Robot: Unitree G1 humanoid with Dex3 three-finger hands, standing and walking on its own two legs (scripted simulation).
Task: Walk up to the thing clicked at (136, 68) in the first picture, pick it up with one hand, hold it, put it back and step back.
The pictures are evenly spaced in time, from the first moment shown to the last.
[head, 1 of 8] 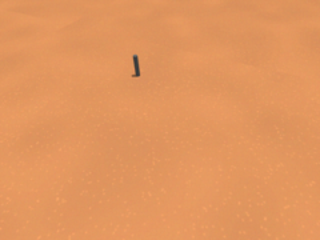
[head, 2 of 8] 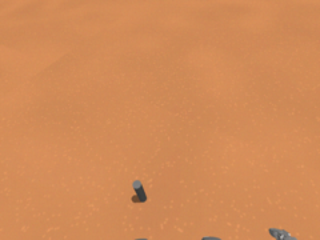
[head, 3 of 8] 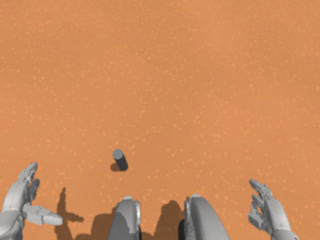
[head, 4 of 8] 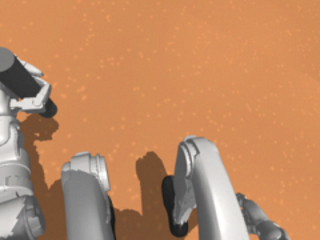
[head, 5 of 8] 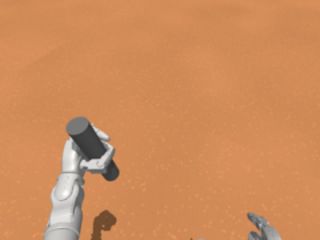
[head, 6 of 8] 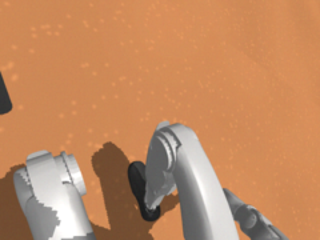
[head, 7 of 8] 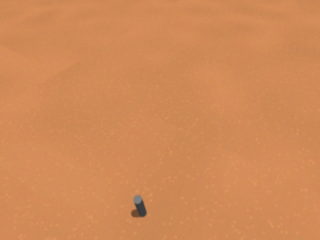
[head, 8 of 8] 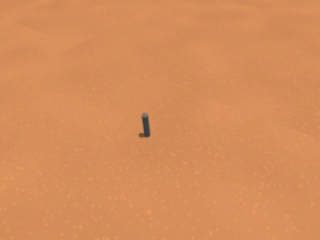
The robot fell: no
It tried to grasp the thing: yes
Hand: left
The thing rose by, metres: 0.67
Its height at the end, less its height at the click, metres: +0.00
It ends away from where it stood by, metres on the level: 0.00
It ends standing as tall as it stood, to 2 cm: yes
